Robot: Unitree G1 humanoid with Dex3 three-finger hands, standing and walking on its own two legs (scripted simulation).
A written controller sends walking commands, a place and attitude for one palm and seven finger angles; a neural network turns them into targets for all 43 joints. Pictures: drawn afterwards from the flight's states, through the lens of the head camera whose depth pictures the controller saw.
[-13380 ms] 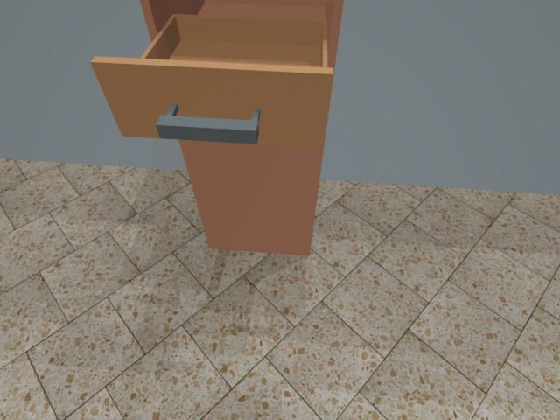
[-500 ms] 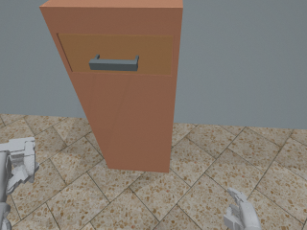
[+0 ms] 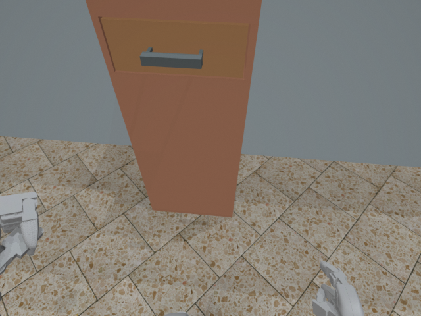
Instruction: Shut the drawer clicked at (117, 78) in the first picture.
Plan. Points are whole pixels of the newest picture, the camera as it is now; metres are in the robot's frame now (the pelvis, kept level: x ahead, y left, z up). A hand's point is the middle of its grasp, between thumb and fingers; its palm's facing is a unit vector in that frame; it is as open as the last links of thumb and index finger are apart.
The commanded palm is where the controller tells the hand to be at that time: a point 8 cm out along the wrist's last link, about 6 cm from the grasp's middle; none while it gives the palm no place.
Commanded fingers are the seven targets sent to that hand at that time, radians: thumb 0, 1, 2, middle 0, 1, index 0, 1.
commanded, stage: step back with the hand held close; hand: left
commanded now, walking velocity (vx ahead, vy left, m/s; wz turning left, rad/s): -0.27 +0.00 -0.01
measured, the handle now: (173, 56) +0.71 +0.15 +0.15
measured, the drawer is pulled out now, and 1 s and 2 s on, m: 0.00 0.00 0.00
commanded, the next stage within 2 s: stop stepping back and stand still in 0.36 s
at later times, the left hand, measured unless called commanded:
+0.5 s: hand out of the picture +0.03 +0.24 +0.19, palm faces +0.41 -0.82 -0.41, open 3.3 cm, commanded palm +0.00 +0.28 +0.19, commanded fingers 0.00 0.90 0.90 -1.40 -1.60 -1.40 -1.60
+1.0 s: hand out of the picture -0.09 +0.27 +0.18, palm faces +0.42 -0.81 -0.41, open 3.3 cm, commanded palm -0.13 +0.30 +0.19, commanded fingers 0.00 0.90 0.90 -1.40 -1.60 -1.40 -1.60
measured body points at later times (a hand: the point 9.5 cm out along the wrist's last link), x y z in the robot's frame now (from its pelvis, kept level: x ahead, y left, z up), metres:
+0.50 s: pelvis -0.14 +0.00 +0.00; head -0.15 +0.02 +0.45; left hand +0.00 +0.28 +0.21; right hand +0.04 -0.22 -0.08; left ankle -0.04 +0.10 -0.69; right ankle -0.17 -0.11 -0.73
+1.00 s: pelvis -0.27 +0.02 +0.00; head -0.29 +0.03 +0.45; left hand -0.12 +0.31 +0.21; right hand -0.13 -0.22 -0.09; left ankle -0.22 +0.13 -0.67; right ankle -0.28 -0.07 -0.73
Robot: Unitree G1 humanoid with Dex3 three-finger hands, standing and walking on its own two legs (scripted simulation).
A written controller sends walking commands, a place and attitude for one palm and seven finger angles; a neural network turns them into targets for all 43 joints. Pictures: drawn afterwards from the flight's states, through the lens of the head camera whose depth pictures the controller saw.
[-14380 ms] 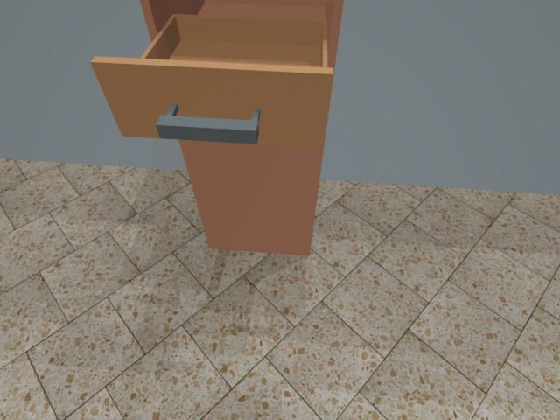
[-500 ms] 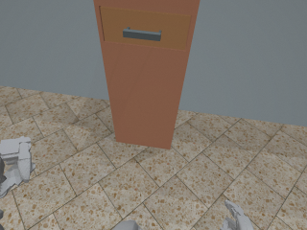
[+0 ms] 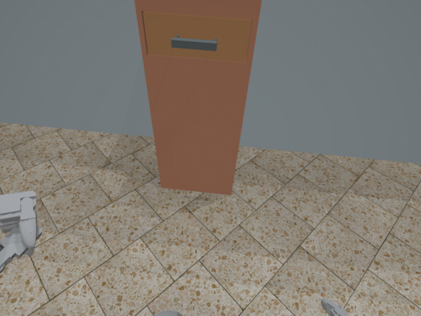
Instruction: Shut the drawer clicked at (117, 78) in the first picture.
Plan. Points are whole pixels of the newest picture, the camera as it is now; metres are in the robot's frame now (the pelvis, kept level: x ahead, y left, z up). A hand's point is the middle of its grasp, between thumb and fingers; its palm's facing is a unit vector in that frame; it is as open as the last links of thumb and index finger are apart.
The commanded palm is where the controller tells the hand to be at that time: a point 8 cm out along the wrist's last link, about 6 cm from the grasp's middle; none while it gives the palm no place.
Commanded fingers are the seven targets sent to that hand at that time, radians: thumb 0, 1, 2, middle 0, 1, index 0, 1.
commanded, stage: stop stepping back and stand still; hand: left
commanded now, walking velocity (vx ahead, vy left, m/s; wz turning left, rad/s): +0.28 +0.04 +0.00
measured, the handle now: (195, 41) +0.97 +0.14 +0.14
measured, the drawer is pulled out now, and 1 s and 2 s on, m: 0.00 0.00 0.00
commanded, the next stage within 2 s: let the arm hang, fingers relaxed in 0.30 s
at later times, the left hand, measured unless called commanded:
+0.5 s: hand (74, 255) +0.20 +0.26 +0.04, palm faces +0.23 -0.83 -0.51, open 3.2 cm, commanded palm none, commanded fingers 0.00 0.90 0.90 -1.16 -1.34 -1.16 -1.34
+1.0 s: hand out of the picture +0.01 +0.21 -0.16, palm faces +0.04 -0.97 -0.24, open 5.5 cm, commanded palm none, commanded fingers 0.00 0.90 0.90 -0.20 -0.30 -0.20 -0.30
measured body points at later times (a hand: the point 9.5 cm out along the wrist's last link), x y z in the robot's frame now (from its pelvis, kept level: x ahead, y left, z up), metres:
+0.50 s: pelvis +0.01 +0.01 -0.01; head +0.02 -0.03 +0.44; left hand +0.19 +0.30 +0.07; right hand +0.14 -0.22 -0.14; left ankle +0.02 +0.14 -0.70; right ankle +0.01 -0.08 -0.73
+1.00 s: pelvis +0.03 +0.03 +0.01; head +0.04 +0.01 +0.46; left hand +0.01 +0.26 -0.14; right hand +0.05 -0.20 -0.16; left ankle +0.04 +0.14 -0.73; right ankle +0.01 -0.08 -0.73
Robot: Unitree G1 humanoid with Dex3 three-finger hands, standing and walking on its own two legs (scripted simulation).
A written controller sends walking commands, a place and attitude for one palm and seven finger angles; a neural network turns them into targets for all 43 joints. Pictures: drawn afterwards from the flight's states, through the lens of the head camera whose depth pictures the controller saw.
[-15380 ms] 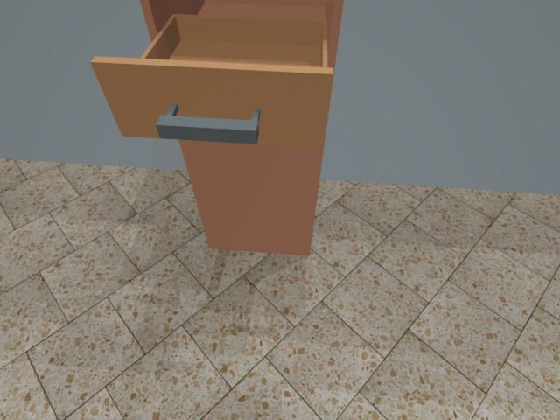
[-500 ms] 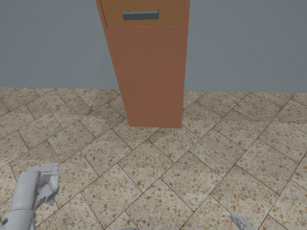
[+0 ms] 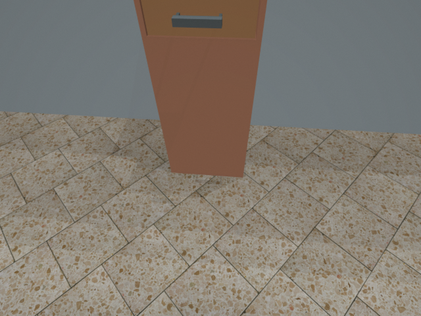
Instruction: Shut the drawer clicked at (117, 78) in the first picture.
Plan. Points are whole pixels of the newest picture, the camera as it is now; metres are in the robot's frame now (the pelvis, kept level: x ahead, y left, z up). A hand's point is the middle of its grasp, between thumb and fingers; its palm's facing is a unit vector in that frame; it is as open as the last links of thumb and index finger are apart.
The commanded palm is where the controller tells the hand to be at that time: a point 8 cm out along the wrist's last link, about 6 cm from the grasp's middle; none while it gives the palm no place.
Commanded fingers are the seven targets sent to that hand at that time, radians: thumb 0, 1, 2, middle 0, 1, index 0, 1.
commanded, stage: let the arm hang, fingers relaxed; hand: left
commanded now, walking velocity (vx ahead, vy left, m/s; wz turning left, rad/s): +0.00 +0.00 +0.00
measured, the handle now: (198, 18) +0.95 +0.10 +0.14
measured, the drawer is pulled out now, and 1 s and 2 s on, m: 0.00 0.00 0.00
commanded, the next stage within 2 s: look to check the result in 0.50 s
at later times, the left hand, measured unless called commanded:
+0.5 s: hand out of the picture +0.00 +0.17 -0.17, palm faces +0.02 -0.98 -0.19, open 7.3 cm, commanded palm none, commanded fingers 0.00 0.90 0.90 -0.20 -0.30 -0.20 -0.30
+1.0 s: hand out of the picture -0.02 +0.16 -0.17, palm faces +0.02 -0.98 -0.18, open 7.3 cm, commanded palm none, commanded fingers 0.00 0.90 0.90 -0.20 -0.30 -0.20 -0.30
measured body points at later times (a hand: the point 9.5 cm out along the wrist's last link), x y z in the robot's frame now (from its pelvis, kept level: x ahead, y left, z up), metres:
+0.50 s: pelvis +0.00 +0.00 +0.00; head +0.01 -0.01 +0.45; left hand +0.00 +0.22 -0.16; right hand -0.04 -0.19 -0.17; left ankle +0.02 +0.11 -0.74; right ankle -0.02 -0.11 -0.74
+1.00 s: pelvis -0.01 +0.00 +0.00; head +0.01 -0.01 +0.45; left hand -0.02 +0.21 -0.16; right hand -0.02 -0.20 -0.17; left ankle +0.02 +0.11 -0.74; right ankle -0.02 -0.11 -0.74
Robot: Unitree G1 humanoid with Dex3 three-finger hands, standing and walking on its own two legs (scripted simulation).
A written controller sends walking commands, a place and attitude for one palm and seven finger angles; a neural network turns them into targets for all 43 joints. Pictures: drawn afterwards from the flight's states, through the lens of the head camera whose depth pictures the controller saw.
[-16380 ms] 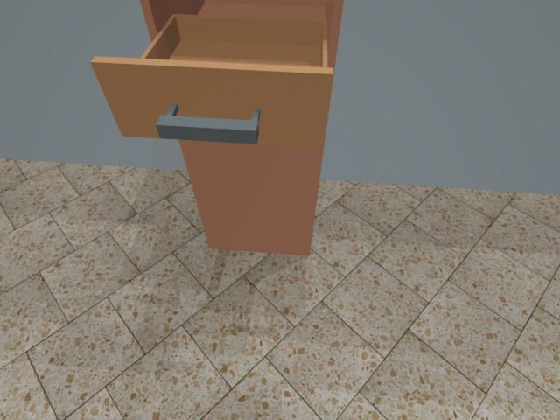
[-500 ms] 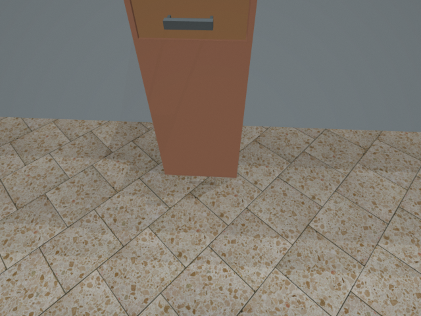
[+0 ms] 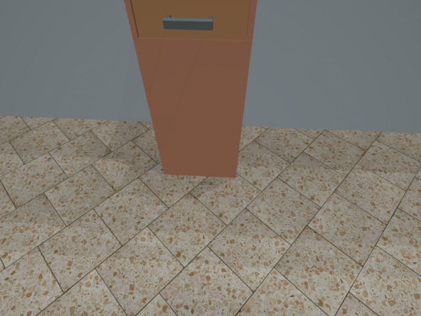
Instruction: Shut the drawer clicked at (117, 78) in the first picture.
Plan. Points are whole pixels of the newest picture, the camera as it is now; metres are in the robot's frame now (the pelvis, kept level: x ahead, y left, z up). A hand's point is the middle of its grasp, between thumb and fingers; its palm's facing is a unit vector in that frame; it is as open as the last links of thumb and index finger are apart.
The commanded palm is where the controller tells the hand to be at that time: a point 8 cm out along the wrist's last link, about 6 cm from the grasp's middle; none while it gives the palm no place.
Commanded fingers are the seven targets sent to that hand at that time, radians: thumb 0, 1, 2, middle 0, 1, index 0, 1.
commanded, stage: look to check the result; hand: left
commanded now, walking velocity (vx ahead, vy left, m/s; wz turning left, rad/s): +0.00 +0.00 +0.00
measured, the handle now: (189, 20) +0.95 +0.12 +0.13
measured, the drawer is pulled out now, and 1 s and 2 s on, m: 0.00 0.00 0.00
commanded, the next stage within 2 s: stand and wait in 0.04 s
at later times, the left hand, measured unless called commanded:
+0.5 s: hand out of the picture +0.01 +0.16 -0.17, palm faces +0.04 -0.98 -0.20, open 7.3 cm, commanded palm none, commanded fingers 0.00 0.90 0.90 -0.20 -0.30 -0.20 -0.30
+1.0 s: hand out of the picture +0.02 +0.17 -0.17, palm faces +0.03 -0.98 -0.21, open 7.3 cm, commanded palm none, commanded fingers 0.00 0.90 0.90 -0.20 -0.30 -0.20 -0.30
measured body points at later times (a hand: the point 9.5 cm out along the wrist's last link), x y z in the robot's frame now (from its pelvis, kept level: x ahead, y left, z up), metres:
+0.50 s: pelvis +0.00 -0.01 +0.00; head +0.02 -0.01 +0.45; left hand +0.01 +0.22 -0.16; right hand -0.01 -0.22 -0.17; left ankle +0.02 +0.11 -0.74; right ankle -0.01 -0.11 -0.74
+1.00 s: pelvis +0.00 -0.01 +0.00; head +0.02 -0.02 +0.45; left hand +0.02 +0.22 -0.15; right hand +0.01 -0.24 -0.16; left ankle +0.02 +0.11 -0.74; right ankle -0.01 -0.11 -0.74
